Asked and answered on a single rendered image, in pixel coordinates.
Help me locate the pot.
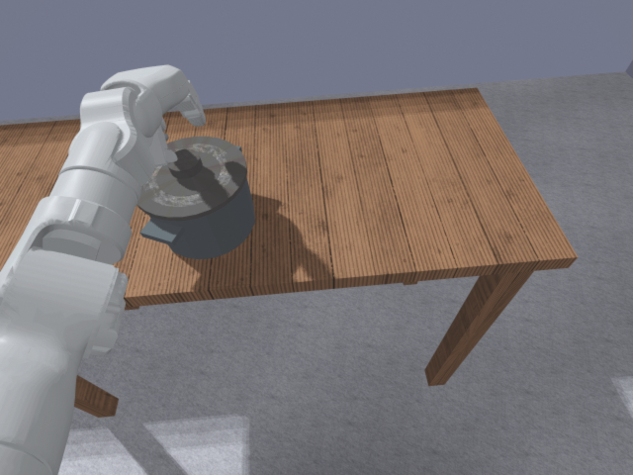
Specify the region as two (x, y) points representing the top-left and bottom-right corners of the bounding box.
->
(140, 145), (255, 259)

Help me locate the robot left forearm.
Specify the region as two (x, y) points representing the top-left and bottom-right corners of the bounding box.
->
(0, 79), (162, 306)

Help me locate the left robot upper arm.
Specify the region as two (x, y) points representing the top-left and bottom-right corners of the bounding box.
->
(0, 246), (129, 475)

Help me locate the robot left hand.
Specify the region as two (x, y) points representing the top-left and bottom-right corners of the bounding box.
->
(101, 65), (206, 167)

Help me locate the lid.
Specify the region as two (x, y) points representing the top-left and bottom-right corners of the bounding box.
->
(137, 137), (247, 221)

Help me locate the table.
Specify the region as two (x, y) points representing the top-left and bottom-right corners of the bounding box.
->
(0, 88), (578, 418)

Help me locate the knob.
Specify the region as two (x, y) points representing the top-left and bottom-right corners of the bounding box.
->
(167, 149), (203, 179)

